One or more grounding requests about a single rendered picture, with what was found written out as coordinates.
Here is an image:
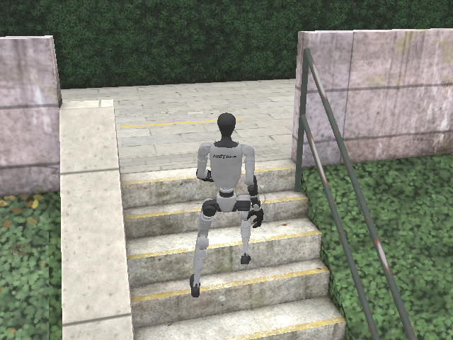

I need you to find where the left robot thigh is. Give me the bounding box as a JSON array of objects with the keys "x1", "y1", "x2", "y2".
[{"x1": 197, "y1": 198, "x2": 217, "y2": 250}]

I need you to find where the robot right hand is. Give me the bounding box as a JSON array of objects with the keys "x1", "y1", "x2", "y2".
[{"x1": 247, "y1": 208, "x2": 264, "y2": 228}]

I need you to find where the left robot upper arm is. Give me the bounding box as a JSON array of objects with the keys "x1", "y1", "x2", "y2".
[{"x1": 197, "y1": 142, "x2": 212, "y2": 179}]

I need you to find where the right robot forearm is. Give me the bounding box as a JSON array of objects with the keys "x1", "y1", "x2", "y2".
[{"x1": 247, "y1": 175, "x2": 262, "y2": 211}]

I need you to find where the robot left foot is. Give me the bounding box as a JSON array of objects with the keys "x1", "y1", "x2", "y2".
[{"x1": 190, "y1": 274, "x2": 200, "y2": 298}]

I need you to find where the robot left hand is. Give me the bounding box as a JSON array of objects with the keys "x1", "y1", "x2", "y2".
[{"x1": 202, "y1": 170, "x2": 214, "y2": 182}]

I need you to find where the right robot upper arm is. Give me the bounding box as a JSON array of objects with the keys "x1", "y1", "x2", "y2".
[{"x1": 241, "y1": 144, "x2": 255, "y2": 186}]

